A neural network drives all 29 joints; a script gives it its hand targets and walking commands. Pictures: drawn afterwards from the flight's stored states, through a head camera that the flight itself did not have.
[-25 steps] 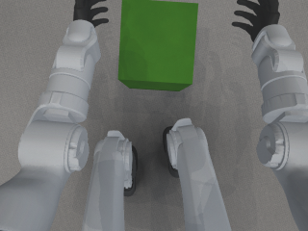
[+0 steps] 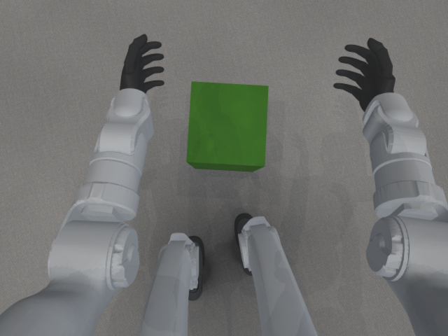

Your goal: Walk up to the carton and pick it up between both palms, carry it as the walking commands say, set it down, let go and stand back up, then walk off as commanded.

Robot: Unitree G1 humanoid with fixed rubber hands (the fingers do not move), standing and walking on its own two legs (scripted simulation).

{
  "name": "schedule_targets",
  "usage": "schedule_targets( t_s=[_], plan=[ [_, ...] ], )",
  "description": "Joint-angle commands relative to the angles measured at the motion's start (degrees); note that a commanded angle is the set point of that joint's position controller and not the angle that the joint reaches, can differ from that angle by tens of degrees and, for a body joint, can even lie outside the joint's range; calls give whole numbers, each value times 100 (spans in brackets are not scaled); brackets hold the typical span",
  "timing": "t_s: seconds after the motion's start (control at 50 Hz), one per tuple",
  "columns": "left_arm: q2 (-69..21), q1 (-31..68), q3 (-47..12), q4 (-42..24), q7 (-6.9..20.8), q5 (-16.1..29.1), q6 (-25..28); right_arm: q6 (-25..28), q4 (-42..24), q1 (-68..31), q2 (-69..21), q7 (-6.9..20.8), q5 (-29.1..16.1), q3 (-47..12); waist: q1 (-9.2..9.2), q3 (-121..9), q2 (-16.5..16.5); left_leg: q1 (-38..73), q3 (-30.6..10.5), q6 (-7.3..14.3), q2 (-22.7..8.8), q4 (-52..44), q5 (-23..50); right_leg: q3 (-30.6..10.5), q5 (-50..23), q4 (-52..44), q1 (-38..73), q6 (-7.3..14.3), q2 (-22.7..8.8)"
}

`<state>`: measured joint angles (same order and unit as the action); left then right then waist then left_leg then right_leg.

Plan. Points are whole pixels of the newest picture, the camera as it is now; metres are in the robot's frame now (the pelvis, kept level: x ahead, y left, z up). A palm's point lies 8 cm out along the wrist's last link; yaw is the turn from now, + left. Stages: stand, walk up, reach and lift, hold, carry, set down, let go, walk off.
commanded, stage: set down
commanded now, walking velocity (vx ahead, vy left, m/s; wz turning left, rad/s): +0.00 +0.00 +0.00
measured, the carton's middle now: (226, 133) +0.50 -0.07 -0.48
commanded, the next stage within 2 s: let go in 0.28 s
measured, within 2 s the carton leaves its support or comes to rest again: neither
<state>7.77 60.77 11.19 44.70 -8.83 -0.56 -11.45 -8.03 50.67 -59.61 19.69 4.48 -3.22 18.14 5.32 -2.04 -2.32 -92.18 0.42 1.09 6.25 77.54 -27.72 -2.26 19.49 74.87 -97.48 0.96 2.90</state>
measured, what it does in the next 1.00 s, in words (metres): rises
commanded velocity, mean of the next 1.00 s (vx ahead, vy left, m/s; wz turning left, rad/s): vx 0.00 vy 0.00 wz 0.00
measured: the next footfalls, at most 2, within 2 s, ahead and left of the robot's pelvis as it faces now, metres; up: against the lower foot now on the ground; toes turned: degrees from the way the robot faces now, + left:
none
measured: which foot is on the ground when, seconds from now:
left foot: down 0.00-1.00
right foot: down 0.00-1.00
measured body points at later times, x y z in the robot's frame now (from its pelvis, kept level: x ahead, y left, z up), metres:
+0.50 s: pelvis +0.03 -0.01 +0.09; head +0.30 -0.04 +0.45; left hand +0.47 +0.11 -0.04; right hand +0.44 -0.28 -0.04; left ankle +0.05 +0.10 -0.57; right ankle +0.10 -0.10 -0.57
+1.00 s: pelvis +0.08 +0.00 +0.16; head +0.17 +0.00 +0.60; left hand +0.32 +0.21 +0.07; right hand +0.28 -0.23 +0.07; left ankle +0.05 +0.10 -0.57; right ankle +0.10 -0.10 -0.57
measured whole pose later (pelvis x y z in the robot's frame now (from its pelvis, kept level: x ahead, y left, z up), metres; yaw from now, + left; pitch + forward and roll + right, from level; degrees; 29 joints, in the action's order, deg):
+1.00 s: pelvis +0.08 +0.00 +0.16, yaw -2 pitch +9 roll +0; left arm 8.4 -3.0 4.8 28.5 -0.2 -2.3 -0.9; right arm -0.7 27.6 5.0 10.2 3.8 0.9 4.0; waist 1.8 2.5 -0.4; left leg -22.3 -3.9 2.0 3.8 32.7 -18.9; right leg -2.2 12.4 30.8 -27.1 1.3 3.6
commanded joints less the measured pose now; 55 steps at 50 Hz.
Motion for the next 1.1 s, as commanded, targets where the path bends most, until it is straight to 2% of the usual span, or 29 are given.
schedule_targets(
  t_s=[0.0,0.02,0.04,0.1,0.12,0.14,0.18,0.24,0.26,0.28,0.32,0.38,0.4,0.44,0.46,0.5,0.54,0.58,0.64,0.66,0.72,0.76,0.82,0.86,0.92,0.98,1.0,1.06,1.08],
  plan=[
    [350,1180,79,-829,30,-102,184,190,-784,-1077,830,33,105,152,265,-5592,176,1796,-2,-316,45,-1209,1277,-9,-2679,-822,5016,-222,-19],
    [386,1082,101,-816,36,-142,216,224,-825,-991,759,41,121,164,229,-5556,173,1933,-46,-319,21,-1335,1395,-6,-2778,-921,5074,-234,-22],
    [258,986,22,-734,42,-109,236,266,-739,-911,771,60,147,197,272,-5548,122,2177,-107,-338,4,-1467,1570,11,-2866,-1010,5068,-232,-22],
    [179,752,81,-583,94,-179,345,374,-649,-745,611,80,260,212,255,-5215,201,2090,-137,-335,-42,-1808,1641,-84,-3056,-1359,5393,-237,-62],
    [206,776,161,-679,97,-202,385,389,-586,-698,561,95,310,215,221,-5303,327,2189,-182,-339,-39,-1947,1771,-61,-3179,-1419,5523,-262,-51],
    [120,708,150,-175,139,-261,394,420,-178,-608,508,102,367,251,232,-4769,220,1882,-144,-365,-52,-2036,1510,-48,-2971,-1550,5343,-261,-99],
    [-6,574,233,-35,190,-359,499,516,-119,-562,351,119,462,316,180,-4379,194,1797,-162,-359,-51,-2236,1544,-70,-2982,-1750,5292,-244,-135],
    [45,564,412,-135,199,-583,635,630,-221,-548,262,138,600,382,130,-4509,197,1864,-220,-388,-41,-2294,1826,-97,-3367,-1791,5545,-231,-142],
    [-27,518,402,-162,182,-589,659,647,-104,-397,298,130,733,461,214,-4633,333,1923,-240,-410,-51,-2362,1913,-75,-3443,-1841,5680,-223,-127],
    [-25,390,397,-147,164,-685,647,655,-138,-342,391,125,800,517,154,-4749,85,2081,-232,-450,-47,-2401,1984,-81,-3473,-1871,5736,-204,-126],
    [-38,188,480,-236,123,-813,622,655,-365,-268,289,160,844,396,57,-4998,249,2376,-250,-427,-57,-2490,2128,-18,-3473,-1923,5944,-216,-100],
    [-194,-368,253,-840,37,-777,591,629,-850,300,548,182,965,351,104,-6012,113,2947,-183,-465,-74,-2543,2521,-51,-4010,-1887,6791,-128,-91],
    [-271,-862,170,-1022,-2,-788,559,603,-1083,725,542,183,1039,284,145,-6344,249,3153,-193,-449,-77,-2600,2688,-67,-4289,-1913,7191,-123,-107],
    [-180,-1278,130,-1412,-32,-789,507,523,-1394,1231,500,195,980,111,110,-6180,258,3298,-141,-415,-67,-2859,2591,-99,-4276,-2116,7627,-101,-131],
    [-288,-1570,8,-1676,-12,-705,493,502,-1543,1623,557,208,984,51,194,-6020,290,3338,-105,-420,-53,-2985,2425,-133,-4197,-2285,7844,-62,-141],
    [-278,-1945,-122,-2161,70,-612,489,469,-1952,2099,478,230,834,-172,193,-5732,425,3498,-110,-371,-60,-3169,2225,-246,-4278,-2514,8332,-44,-213],
    [-77,-2228,-22,-2202,159,-678,496,441,-2094,2331,404,244,741,-243,76,-4859,517,3418,-110,-335,-110,-3434,1833,-325,-4009,-2810,8415,-89,-284],
    [-36,-2785,-165,-2390,285,-584,578,490,-2216,2998,229,277,560,-451,70,-4412,537,3761,-139,-314,-166,-3628,1568,-451,-3769,-3128,8717,-115,-386],
    [84,-3386,-193,-2031,459,-527,696,604,-2189,3542,99,261,420,-632,-33,-3509,550,4104,-194,-296,-281,-3884,1355,-492,-3326,-3443,8683,-163,-469],
    [145,-3592,-187,-1889,495,-523,743,639,-2144,3690,-50,241,353,-762,-162,-3207,479,4200,-202,-270,-294,-3953,1300,-481,-3178,-3505,8663,-185,-496],
    [181,-4314,-268,-1603,600,-418,863,740,-2129,4389,-228,166,268,-1057,-239,-2369,414,4595,-245,-220,-363,-4226,1209,-472,-2742,-3794,8640,-193,-519],
    [333,-4574,-281,-1486,627,-415,920,765,-2065,4639,-284,123,266,-1114,-324,-1906,310,4898,-278,-229,-413,-4377,1252,-422,-2485,-3946,8485,-209,-507],
    [376,-5115,-284,-1710,690,-389,1069,858,-2397,5186,-233,30,371,-1141,-386,-1896,343,5456,-311,-231,-452,-4523,1625,-399,-2695,-4016,8924,-225,-476],
    [395,-5591,-358,-1761,766,-298,1112,877,-2615,5664,-329,-29,376,-1200,-367,-1774,517,5817,-315,-196,-487,-4661,1790,-357,-2825,-4129,9203,-234,-418],
    [493,-6094,-489,-2135,849,-207,1174,885,-2926,6253,-274,-101,454,-1133,-320,-1735,425,6487,-357,-214,-519,-4874,2246,-308,-3109,-4304,9544,-215,-355],
    [597,-6481,-588,-2366,916,-120,1166,805,-3030,6702,-243,-129,424,-1220,-337,-1098,238,6908,-350,-232,-575,-5179,2319,-205,-2800,-4593,9644,-189,-281],
    [653,-6661,-598,-2320,928,-108,1130,773,-3107,6799,-184,-122,471,-1212,-364,-922,291,7106,-372,-221,-601,-5294,2398,-139,-2723,-4702,9689,-209,-239],
    [705,-7042,-719,-2541,986,-37,1049,669,-3116,7146,-146,-77,362,-1331,-424,-476,10,7345,-427,-274,-701,-5532,2597,-51,-2532,-4901,9850,-170,-175],
    [752,-6905,-699,-2577,1008,-5,1031,638,-3160,7001,-108,-59,352,-1313,-423,-298,77,7441,-486,-300,-747,-5561,2677,-27,-2398,-4953,9734,-186,-145]
  ],
)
